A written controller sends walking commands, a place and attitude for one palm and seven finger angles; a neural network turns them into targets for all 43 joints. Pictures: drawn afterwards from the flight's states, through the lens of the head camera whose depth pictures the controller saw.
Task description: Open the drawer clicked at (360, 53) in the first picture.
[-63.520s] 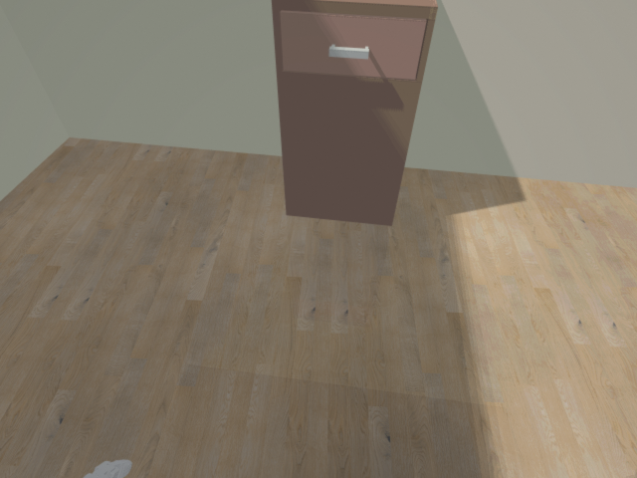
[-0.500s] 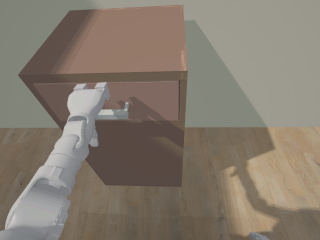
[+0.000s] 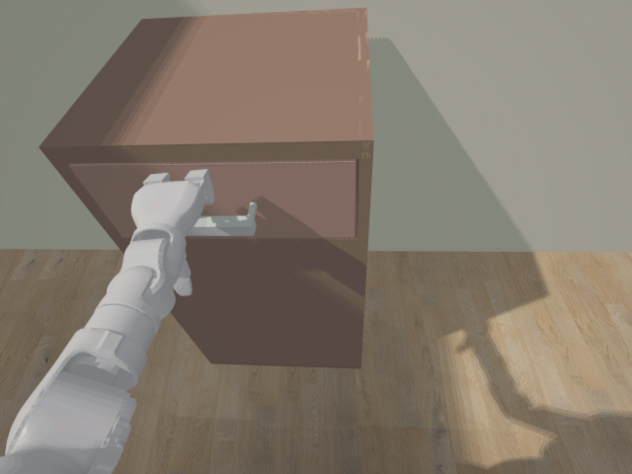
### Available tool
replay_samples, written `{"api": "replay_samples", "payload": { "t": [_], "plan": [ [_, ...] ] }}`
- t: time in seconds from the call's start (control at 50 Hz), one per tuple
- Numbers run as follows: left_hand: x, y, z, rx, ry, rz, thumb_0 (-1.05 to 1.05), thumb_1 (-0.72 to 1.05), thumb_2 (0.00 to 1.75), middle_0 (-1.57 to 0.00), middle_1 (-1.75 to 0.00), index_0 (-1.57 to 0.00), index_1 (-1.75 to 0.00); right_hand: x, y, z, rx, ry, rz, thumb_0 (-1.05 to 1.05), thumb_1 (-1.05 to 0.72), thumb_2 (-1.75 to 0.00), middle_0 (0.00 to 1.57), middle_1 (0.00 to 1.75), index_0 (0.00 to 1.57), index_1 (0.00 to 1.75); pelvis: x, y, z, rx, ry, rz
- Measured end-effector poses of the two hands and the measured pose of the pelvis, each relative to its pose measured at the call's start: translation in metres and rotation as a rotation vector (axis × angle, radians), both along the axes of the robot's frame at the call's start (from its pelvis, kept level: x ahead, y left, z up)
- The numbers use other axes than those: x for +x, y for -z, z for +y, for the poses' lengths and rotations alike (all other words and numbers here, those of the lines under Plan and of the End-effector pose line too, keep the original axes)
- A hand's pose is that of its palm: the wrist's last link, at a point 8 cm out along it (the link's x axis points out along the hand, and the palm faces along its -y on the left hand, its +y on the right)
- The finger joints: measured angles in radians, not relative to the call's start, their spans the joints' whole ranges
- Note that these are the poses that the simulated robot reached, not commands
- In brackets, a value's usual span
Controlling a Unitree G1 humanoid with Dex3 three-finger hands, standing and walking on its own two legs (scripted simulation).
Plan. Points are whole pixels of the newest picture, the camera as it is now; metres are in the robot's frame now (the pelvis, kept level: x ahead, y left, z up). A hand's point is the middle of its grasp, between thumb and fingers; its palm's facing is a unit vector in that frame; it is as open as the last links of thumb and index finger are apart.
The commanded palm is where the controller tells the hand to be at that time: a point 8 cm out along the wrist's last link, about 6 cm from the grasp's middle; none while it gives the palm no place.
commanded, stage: re-aim the fingers above the handle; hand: left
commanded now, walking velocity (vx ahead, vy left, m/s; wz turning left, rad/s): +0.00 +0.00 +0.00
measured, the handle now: (219, 216) +0.50 +0.19 +0.01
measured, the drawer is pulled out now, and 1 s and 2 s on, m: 0.00 0.00 0.00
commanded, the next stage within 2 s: lower the fingers behind the handle in 0.14 s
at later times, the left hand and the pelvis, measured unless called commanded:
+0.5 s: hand (175, 245) +0.42 +0.23 +0.04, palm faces -0.20 -0.01 -0.98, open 13.9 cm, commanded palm +0.41 +0.21 +0.11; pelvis -0.01 +0.01 +0.00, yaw +1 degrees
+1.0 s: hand (205, 241) +0.44 +0.19 +0.02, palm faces -0.04 -0.01 -1.00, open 13.8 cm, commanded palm +0.41 +0.20 +0.07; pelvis -0.01 +0.01 -0.01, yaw -1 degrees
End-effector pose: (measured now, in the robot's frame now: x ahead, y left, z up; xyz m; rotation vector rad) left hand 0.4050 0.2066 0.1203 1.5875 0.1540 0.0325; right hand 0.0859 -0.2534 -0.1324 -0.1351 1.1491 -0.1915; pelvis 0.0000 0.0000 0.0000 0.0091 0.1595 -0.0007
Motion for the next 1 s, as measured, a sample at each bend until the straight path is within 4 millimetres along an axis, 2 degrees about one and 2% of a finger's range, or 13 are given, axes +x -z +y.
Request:
{"api": "replay_samples", "payload": {
  "t": [0.1, 0.18, 0.24, 0.3, 0.38, 0.42, 0.48, 0.58, 0.66, 0.74, 0.82, 0.86, 1.0],
  "plan": [
    [-0.008, 0.017, -0.037, -0.080, 0.208, 0.066, -0.01, -0.49, 0.30, -0.32, -1.21, -0.32, -1.20, 0.001, -0.006, -0.005, -0.050, -0.011, -0.009, 0.01, -0.90, -0.90, 0.20, 0.30, 0.20, 0.30, -0.001, 0.001, 0.001, -0.001, -0.011, -0.013],
    [-0.008, 0.009, -0.056, -0.109, 0.340, -0.056, -0.01, -0.49, 0.30, -0.33, -1.21, -0.33, -1.20, 0.002, -0.009, -0.008, -0.071, 0.001, -0.035, 0.01, -0.90, -0.90, 0.20, 0.30, 0.20, 0.30, -0.003, 0.003, 0.002, 0.000, 0.002, -0.005],
    [0.000, -0.004, -0.044, -0.082, 0.291, -0.176, 0.00, -0.49, 0.30, -0.33, -1.21, -0.33, -1.20, 0.001, -0.008, -0.006, -0.061, 0.009, -0.044, 0.01, -0.90, -0.90, 0.20, 0.30, 0.20, 0.30, -0.006, 0.004, 0.002, 0.002, 0.014, 0.006],
    [0.010, -0.012, -0.018, -0.008, 0.146, -0.217, 0.00, -0.49, 0.30, -0.32, -1.21, -0.32, -1.20, -0.002, -0.003, -0.001, -0.034, 0.006, -0.032, 0.01, -0.90, -0.90, 0.20, 0.30, 0.20, 0.30, -0.008, 0.004, 0.003, 0.004, 0.022, 0.018],
    [0.013, -0.003, 0.021, 0.060, -0.072, -0.077, 0.00, -0.49, 0.30, -0.32, -1.20, -0.32, -1.20, -0.008, 0.002, 0.005, -0.001, 0.013, 0.000, 0.01, -0.90, -0.90, 0.20, 0.30, 0.20, 0.30, -0.008, 0.002, 0.004, 0.003, 0.021, 0.030],
    [0.010, 0.008, 0.029, 0.046, -0.110, 0.029, 0.00, -0.49, 0.30, -0.32, -1.20, -0.32, -1.20, -0.011, 0.001, 0.005, -0.005, 0.015, 0.013, 0.01, -0.90, -0.90, 0.20, 0.30, 0.20, 0.30, -0.007, 0.002, 0.004, 0.000, 0.011, 0.029],
    [0.005, 0.025, 0.021, -0.017, -0.033, 0.136, -0.01, -0.49, 0.30, -0.32, -1.20, -0.31, -1.20, -0.014, -0.002, 0.003, -0.043, 0.002, 0.025, 0.01, -0.90, -0.90, 0.20, 0.30, 0.20, 0.30, -0.006, 0.002, 0.006, -0.004, -0.009, 0.022],
    [0.001, 0.016, 0.003, -0.062, 0.208, 0.054, -0.01, -0.49, 0.30, -0.33, -1.20, -0.28, -1.21, -0.014, -0.005, -0.004, -0.108, -0.026, 0.031, 0.01, -0.90, -0.90, 0.20, 0.30, 0.20, 0.30, -0.005, 0.007, 0.010, -0.009, -0.025, 0.030],
    [0.002, 0.023, -0.022, -0.108, 0.313, -0.037, -0.01, -0.49, 0.30, -0.32, -1.20, -0.29, -1.21, -0.016, -0.002, -0.004, -0.099, -0.020, 0.035, 0.01, -0.90, -0.90, 0.20, 0.30, 0.20, 0.30, -0.006, 0.012, 0.014, -0.012, -0.017, 0.055],
    [0.007, 0.041, -0.028, -0.115, 0.264, -0.106, -0.01, -0.49, 0.30, -0.32, -1.20, -0.31, -1.21, -0.021, 0.003, 0.001, -0.065, -0.005, 0.035, 0.01, -0.90, -0.90, 0.20, 0.30, 0.20, 0.30, -0.009, 0.016, 0.016, -0.009, 0.002, 0.084],
    [0.011, 0.053, -0.016, -0.034, 0.151, -0.123, 0.00, -0.49, 0.30, -0.32, -1.20, -0.31, -1.21, -0.032, 0.011, 0.010, -0.024, 0.017, 0.055, 0.01, -0.90, -0.90, 0.20, 0.30, 0.20, 0.30, -0.012, 0.018, 0.015, -0.007, 0.018, 0.103],
    [0.012, 0.054, -0.007, -0.005, 0.097, -0.112, 0.00, -0.49, 0.30, -0.32, -1.21, -0.32, -1.21, -0.038, 0.015, 0.014, -0.005, 0.032, 0.072, 0.01, -0.90, -0.90, 0.20, 0.30, 0.20, 0.30, -0.012, 0.017, 0.015, -0.007, 0.021, 0.105],
    [0.015, 0.043, -0.013, -0.034, 0.067, -0.038, -0.01, -0.49, 0.30, -0.32, -1.21, -0.32, -1.20, -0.054, 0.013, 0.015, 0.003, 0.070, 0.105, 0.01, -0.90, -0.90, 0.20, 0.30, 0.20, 0.30, -0.008, 0.012, 0.011, -0.007, 0.020, 0.080]
  ]
}}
